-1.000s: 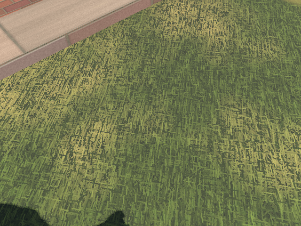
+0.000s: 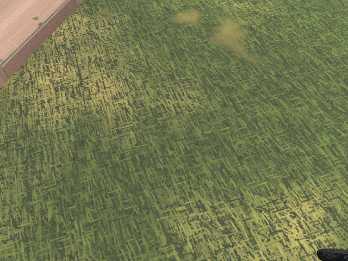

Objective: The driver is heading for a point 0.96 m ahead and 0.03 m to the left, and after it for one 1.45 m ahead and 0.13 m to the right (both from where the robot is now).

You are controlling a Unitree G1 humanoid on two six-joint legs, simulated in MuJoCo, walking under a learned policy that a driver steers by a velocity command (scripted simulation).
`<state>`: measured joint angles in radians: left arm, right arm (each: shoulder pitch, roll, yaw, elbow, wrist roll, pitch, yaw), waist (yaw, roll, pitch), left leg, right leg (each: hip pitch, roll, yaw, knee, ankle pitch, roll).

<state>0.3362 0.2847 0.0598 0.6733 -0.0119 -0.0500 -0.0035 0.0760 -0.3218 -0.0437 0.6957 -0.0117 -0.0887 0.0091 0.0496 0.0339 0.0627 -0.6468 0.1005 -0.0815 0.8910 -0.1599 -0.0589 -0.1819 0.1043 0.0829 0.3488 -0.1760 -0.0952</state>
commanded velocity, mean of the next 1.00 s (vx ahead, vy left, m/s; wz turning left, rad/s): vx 0.34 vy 0.00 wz -0.24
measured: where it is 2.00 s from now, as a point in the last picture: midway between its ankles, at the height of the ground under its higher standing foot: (205, 220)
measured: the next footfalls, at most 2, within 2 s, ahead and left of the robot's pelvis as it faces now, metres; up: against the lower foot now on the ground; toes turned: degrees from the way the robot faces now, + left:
left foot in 0.22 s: +0.32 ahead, +0.15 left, +0.00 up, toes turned -11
right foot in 0.68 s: +0.51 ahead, -0.14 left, +0.00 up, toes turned -12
